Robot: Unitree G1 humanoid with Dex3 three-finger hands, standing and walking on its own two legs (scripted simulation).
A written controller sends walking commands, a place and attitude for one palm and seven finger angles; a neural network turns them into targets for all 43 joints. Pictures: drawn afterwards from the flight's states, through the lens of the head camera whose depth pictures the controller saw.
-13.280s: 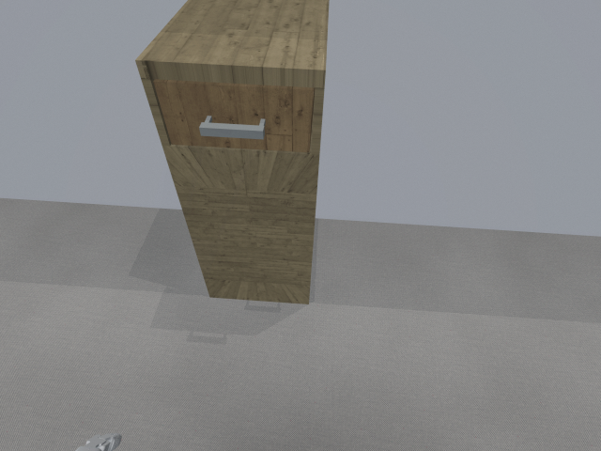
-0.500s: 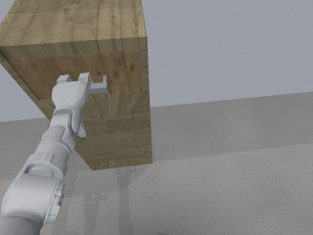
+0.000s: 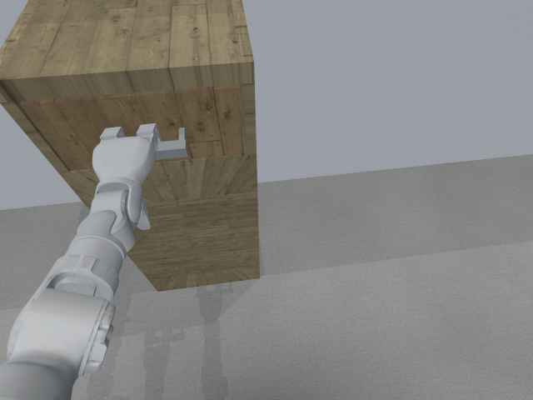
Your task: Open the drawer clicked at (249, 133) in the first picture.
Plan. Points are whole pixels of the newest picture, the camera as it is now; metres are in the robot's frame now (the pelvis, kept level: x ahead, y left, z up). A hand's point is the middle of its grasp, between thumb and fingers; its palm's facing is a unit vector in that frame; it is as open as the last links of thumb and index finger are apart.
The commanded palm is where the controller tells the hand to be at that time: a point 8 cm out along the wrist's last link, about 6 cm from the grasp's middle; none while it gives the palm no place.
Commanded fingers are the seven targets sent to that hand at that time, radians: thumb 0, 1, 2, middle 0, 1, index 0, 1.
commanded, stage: close the thumb around the handle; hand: left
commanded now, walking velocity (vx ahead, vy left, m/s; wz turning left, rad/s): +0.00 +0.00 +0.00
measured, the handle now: (146, 143) +0.53 +0.19 +0.05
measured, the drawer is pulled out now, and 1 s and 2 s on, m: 0.00 0.02 0.05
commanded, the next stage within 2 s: pull the drawer open in 0.58 s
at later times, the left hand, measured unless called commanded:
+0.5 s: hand (139, 177) +0.47 +0.20 +0.04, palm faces -0.03 -0.04 -1.00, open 5.8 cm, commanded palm +0.44 +0.20 +0.08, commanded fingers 0.00 0.90 0.90 -0.40 -1.35 -0.40 -1.35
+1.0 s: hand (138, 186) +0.45 +0.20 +0.03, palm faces -0.01 -0.05 -1.00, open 5.8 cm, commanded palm +0.43 +0.21 +0.08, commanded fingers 0.00 0.90 0.90 -0.40 -1.35 -0.40 -1.35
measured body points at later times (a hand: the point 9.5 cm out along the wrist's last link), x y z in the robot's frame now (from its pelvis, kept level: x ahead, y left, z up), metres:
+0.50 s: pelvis +0.00 +0.00 +0.00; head +0.08 -0.01 +0.45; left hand +0.47 +0.20 +0.09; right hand +0.03 -0.27 -0.13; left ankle -0.02 +0.09 -0.71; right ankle -0.03 -0.11 -0.71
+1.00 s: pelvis +0.02 +0.00 +0.01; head +0.08 -0.01 +0.45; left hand +0.45 +0.20 +0.09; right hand +0.07 -0.27 -0.13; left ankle -0.02 +0.09 -0.71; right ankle -0.03 -0.11 -0.71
